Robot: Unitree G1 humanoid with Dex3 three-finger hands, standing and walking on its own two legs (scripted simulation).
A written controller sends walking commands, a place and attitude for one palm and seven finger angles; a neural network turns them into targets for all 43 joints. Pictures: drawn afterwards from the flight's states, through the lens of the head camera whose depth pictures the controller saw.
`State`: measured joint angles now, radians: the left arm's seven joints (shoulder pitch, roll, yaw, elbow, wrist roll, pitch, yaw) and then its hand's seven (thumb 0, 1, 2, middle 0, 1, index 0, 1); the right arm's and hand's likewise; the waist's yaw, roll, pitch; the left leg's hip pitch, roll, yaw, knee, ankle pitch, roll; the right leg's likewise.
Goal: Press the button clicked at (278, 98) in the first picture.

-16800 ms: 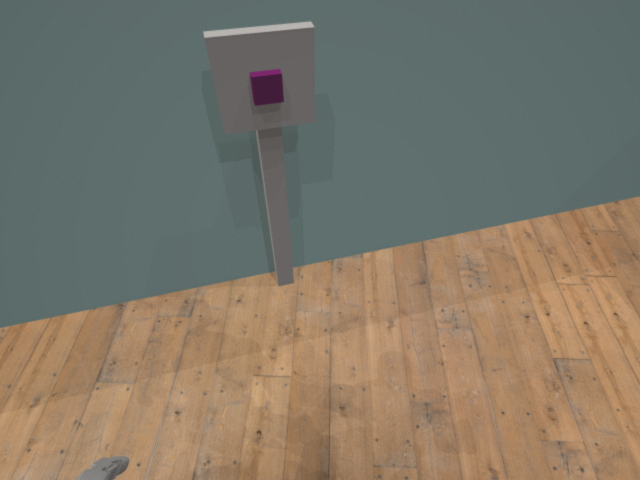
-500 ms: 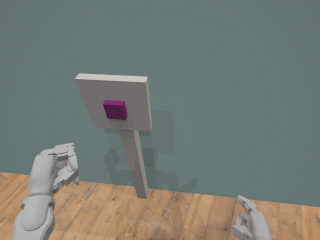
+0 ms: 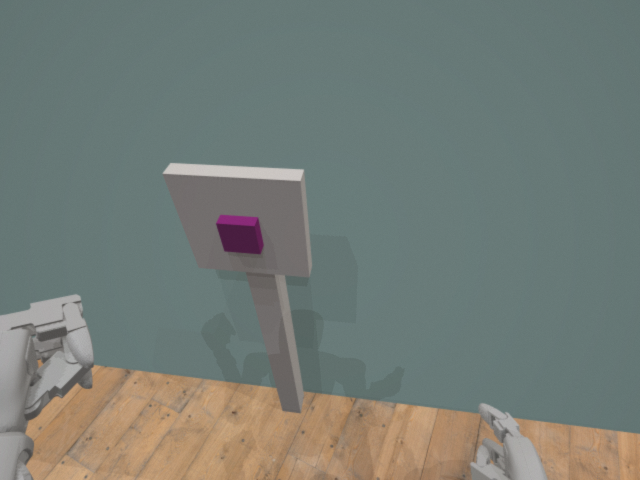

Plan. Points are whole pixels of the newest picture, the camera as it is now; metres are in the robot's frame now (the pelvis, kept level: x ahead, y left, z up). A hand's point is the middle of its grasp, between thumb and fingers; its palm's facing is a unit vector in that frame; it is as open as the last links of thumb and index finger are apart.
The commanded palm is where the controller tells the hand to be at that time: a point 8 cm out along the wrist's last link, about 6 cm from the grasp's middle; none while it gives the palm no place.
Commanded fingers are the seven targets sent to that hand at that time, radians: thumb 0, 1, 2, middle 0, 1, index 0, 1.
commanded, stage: draw the hand back to the body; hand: left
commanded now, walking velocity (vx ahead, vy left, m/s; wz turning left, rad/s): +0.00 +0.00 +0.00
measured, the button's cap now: (241, 233) +0.47 +0.20 +0.04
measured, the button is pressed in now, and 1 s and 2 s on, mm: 0 0 0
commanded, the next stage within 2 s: step back with the hand held close in 0.20 s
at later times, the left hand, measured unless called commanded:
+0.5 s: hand (93, 355) +0.18 +0.24 +0.16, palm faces +0.36 -0.82 -0.45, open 3.1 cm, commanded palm +0.12 +0.28 +0.17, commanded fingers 0.00 0.90 0.90 -1.30 -1.50 -1.30 -1.50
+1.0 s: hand (23, 429) +0.11 +0.27 +0.15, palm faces +0.36 -0.81 -0.47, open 3.1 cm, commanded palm +0.05 +0.31 +0.17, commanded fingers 0.00 0.90 0.90 -1.30 -1.50 -1.30 -1.50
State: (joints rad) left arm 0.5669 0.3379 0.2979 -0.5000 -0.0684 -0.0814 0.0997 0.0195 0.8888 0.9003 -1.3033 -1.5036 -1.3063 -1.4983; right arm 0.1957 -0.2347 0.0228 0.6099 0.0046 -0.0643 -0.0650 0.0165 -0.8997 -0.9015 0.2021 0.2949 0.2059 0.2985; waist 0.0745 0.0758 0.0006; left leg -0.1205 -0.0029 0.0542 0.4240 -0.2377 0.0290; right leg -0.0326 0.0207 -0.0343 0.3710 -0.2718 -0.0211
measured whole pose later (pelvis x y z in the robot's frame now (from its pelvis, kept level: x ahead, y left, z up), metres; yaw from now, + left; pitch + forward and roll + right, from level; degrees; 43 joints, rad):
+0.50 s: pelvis -0.01 +0.00 +0.00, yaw -1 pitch -1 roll -1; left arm 0.57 0.34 0.33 -0.48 -0.05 -0.14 0.10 0.02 0.89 0.90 -1.30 -1.50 -1.31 -1.50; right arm 0.17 -0.24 0.01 0.58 0.00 -0.01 -0.06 0.02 -0.90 -0.90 0.20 0.30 0.21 0.30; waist 0.03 0.07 0.00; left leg -0.21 0.01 0.07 0.43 -0.21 0.03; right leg -0.12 0.04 -0.02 0.35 -0.23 -0.02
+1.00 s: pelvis -0.08 +0.03 -0.01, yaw -1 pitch +1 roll -2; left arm 0.63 0.37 0.37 -0.60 -0.02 -0.20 0.14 0.02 0.89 0.90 -1.31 -1.50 -1.31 -1.50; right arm 0.20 -0.22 0.00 0.53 0.01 -0.03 -0.07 0.02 -0.90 -0.90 0.20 0.30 0.21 0.30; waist 0.02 0.02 0.02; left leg -0.41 0.00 0.07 0.57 -0.20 0.07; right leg -0.33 0.01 -0.02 0.52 -0.21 0.01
